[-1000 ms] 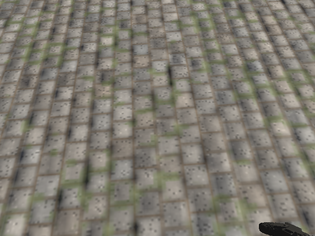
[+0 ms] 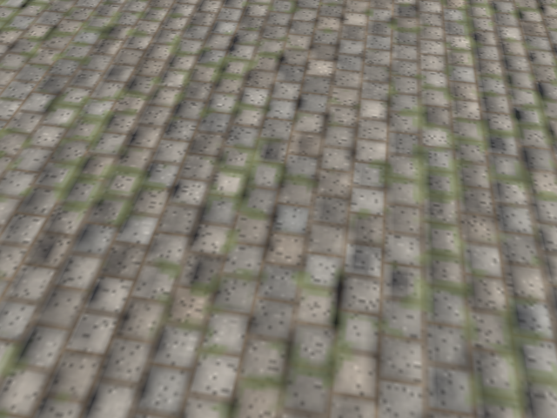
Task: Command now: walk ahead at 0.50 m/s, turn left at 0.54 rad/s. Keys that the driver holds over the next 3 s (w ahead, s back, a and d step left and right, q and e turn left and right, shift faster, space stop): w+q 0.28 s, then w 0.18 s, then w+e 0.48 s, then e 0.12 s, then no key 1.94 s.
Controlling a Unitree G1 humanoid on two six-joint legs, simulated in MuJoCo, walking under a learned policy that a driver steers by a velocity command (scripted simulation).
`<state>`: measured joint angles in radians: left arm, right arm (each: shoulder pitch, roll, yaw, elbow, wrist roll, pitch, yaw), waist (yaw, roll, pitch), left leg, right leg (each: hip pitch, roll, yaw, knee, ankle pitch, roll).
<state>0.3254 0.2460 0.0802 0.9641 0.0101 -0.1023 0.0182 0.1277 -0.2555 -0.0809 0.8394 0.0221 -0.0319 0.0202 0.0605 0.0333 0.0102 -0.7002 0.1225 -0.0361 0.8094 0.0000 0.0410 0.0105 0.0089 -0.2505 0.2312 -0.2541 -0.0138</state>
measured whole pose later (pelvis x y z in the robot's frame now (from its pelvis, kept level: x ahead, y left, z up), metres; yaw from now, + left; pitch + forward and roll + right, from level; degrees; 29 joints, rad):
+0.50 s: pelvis +0.27 +0.08 +0.01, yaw +14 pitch +2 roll +0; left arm 0.06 0.28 0.07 0.80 0.00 -0.10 0.00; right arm 0.33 -0.23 -0.07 0.82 0.01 -0.07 0.00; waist -0.05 -0.05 0.02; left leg -0.10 -0.10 -0.06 0.28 -0.20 0.10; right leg -0.69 -0.12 0.05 0.73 0.03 0.03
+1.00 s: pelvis +0.58 +0.07 +0.00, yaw +2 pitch +2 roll +0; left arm 0.31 0.26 0.06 0.79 -0.01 -0.07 -0.01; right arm 0.11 -0.28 -0.05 0.71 -0.02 -0.10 -0.01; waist 0.05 0.02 0.03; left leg -0.66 0.09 -0.10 0.85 -0.17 -0.04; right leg -0.20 0.12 0.09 0.34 -0.16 -0.10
